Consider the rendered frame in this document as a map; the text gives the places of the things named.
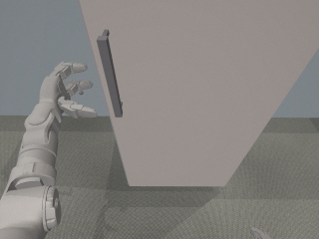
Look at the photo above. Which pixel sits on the robot left hand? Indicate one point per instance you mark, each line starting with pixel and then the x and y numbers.
pixel 53 90

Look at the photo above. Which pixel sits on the robot right hand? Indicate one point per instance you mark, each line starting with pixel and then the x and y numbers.
pixel 258 234

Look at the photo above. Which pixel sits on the left robot upper arm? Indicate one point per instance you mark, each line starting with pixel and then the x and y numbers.
pixel 29 213

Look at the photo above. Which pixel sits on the fridge door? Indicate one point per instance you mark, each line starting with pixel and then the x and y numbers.
pixel 199 79

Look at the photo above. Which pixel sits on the left robot forearm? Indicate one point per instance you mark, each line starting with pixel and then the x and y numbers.
pixel 38 151

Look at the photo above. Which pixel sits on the handle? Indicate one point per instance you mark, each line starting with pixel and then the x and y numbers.
pixel 109 70

